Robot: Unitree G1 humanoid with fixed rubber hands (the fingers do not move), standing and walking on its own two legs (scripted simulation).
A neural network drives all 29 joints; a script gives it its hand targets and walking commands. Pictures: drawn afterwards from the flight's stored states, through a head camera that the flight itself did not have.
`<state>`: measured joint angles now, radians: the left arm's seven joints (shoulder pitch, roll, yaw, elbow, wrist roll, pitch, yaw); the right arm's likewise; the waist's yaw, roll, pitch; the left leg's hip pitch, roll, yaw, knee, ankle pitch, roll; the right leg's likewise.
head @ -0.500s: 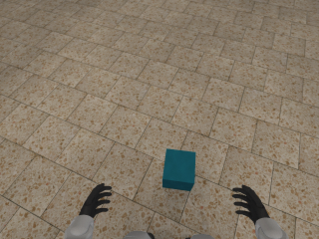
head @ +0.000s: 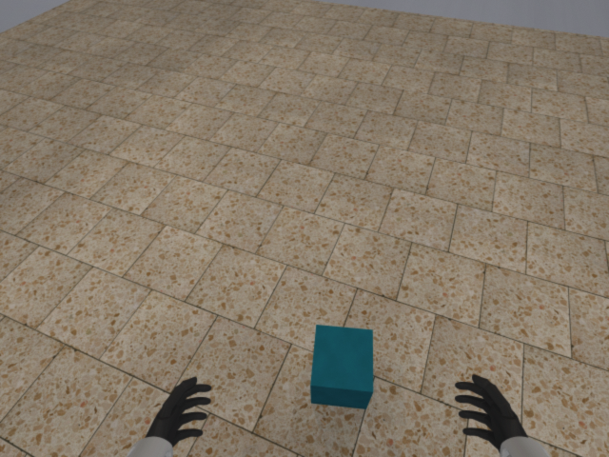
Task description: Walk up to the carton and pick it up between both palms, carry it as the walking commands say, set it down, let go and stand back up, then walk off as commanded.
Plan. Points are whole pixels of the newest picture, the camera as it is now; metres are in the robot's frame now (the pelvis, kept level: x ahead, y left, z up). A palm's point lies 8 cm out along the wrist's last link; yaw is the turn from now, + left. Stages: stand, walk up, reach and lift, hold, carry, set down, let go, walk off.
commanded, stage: stand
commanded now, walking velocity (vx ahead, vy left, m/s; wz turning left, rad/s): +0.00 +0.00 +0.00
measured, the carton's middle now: (341, 367) +0.46 -0.06 -0.68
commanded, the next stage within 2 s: walk off in 1.84 s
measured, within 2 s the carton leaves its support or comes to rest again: neither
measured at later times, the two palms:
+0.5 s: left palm out of the picture +0.05 +0.26 -0.10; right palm out of the picture +0.10 -0.30 -0.10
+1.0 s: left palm out of the picture -0.02 +0.28 -0.12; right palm out of the picture +0.03 -0.30 -0.11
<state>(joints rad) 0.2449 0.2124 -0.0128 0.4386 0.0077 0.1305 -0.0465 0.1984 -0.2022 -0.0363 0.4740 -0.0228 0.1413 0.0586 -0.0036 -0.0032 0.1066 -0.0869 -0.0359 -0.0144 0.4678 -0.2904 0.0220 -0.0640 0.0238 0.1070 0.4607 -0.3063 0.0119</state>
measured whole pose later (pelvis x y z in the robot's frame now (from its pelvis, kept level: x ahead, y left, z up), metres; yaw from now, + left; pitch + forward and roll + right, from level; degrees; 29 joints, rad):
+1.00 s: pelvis -0.04 -0.02 +0.00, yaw +4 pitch -3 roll -1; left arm 0.30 0.33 0.04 0.96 0.03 -0.02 0.00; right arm 0.28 -0.32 -0.02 0.95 -0.03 -0.03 0.00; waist 0.00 0.00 -0.04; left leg -0.23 -0.03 -0.08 0.50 -0.23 0.00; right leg -0.18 0.03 0.04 0.48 -0.26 -0.01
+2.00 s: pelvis -0.04 -0.01 +0.01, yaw +4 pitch -3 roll +0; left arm 0.17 0.33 0.00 1.11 0.02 -0.02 0.00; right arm 0.16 -0.33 0.00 1.10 -0.01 -0.03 0.00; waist 0.01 0.00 0.00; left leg -0.18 -0.04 -0.08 0.40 -0.17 0.01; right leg -0.14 0.02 0.04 0.39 -0.21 0.00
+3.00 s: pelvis -0.06 -0.01 +0.00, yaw -28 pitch +2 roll -1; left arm 0.23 0.25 0.09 1.02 0.04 0.06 0.01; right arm 0.18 -0.20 -0.04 0.99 -0.02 0.03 -0.07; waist 0.03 -0.05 -0.01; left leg -0.17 0.00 0.04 0.43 -0.29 0.04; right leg -0.52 0.08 0.05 0.95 -0.39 0.04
